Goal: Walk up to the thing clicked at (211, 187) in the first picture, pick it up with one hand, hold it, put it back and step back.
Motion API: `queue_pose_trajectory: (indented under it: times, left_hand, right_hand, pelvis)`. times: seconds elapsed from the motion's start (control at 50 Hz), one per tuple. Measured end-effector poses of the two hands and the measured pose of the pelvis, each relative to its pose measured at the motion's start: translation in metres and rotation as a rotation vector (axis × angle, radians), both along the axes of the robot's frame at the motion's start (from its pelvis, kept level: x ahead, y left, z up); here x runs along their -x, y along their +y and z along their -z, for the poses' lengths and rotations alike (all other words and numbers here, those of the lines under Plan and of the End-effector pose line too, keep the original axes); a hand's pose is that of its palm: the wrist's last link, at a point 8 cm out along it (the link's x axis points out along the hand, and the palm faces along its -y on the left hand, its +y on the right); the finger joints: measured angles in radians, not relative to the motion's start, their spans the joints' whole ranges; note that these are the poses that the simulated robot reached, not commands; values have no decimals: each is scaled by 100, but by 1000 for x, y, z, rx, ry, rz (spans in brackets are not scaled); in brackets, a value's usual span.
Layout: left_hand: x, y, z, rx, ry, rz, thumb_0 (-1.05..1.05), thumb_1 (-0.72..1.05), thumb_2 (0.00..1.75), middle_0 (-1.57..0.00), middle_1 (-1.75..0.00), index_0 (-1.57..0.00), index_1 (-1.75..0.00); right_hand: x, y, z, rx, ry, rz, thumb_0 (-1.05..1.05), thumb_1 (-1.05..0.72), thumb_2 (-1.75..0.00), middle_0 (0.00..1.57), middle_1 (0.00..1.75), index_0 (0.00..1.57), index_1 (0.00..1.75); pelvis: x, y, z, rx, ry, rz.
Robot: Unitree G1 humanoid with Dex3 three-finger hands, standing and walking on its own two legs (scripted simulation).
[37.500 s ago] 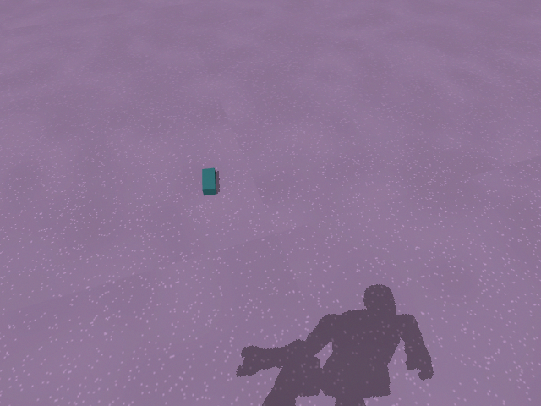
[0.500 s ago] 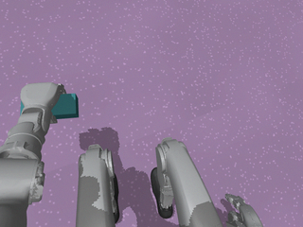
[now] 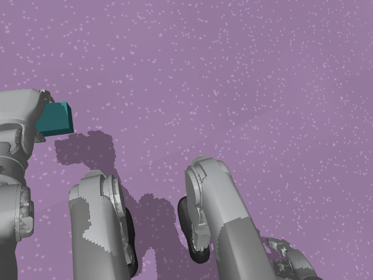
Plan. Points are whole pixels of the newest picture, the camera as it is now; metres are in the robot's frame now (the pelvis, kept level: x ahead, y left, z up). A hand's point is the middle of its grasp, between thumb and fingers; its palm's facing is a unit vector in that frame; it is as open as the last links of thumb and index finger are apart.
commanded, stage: crouch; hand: left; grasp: from above
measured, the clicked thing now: (35, 121) +0.44 +0.29 -0.22
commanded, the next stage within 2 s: lower in 0.26 s
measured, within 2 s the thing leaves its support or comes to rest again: rests again in 1.54 s
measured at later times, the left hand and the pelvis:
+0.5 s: hand (38, 122) +0.44 +0.29 -0.24, palm faces -0.49 -0.06 -0.87, open 9.0 cm; pelvis -0.01 +0.00 -0.04, yaw -2 degrees
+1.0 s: hand (47, 125) +0.45 +0.29 -0.29, palm faces -0.47 -0.08 -0.88, open 9.0 cm; pelvis +0.00 +0.00 -0.07, yaw -5 degrees
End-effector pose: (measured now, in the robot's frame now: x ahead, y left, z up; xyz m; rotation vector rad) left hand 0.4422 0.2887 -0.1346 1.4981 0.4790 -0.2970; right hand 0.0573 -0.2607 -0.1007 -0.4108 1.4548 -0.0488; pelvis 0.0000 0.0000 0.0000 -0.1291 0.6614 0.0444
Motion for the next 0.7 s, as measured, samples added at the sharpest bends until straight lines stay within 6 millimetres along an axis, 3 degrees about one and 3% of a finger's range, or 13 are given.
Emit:
queue_pose_trajectory:
  times: [0.46, 0.7]
  left_hand:
    - [-11, 4, 41, -16, 8, -17, -2, 14, 31, -84, -34, -86, -32]
    - [-11, 2, 75, 16, 12, -7, -2, 15, 30, -83, -35, -85, -33]
  right_hand:
    - [15, -9, 30, 19, 26, -40, 1, -91, -90, 20, 30, 20, 30]
    - [16, -9, 42, 31, 35, -77, 1, -91, -90, 20, 30, 20, 30]
  pelvis:
    - [6, -4, 40, 11, -49, 24]
    - [7, -3, 60, 29, -85, 40]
